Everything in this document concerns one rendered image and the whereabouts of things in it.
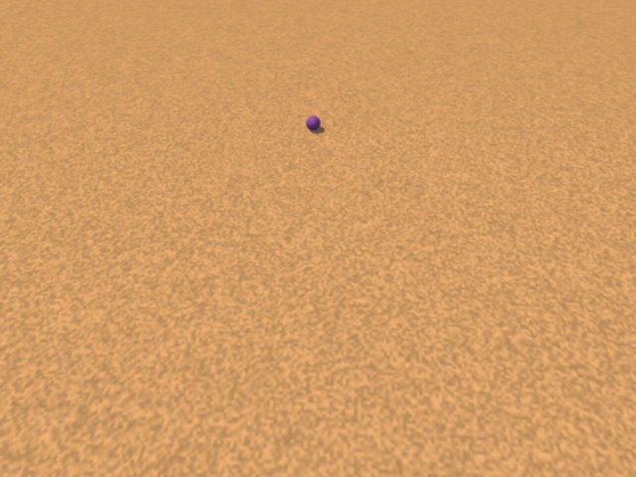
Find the ball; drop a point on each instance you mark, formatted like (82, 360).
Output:
(313, 122)

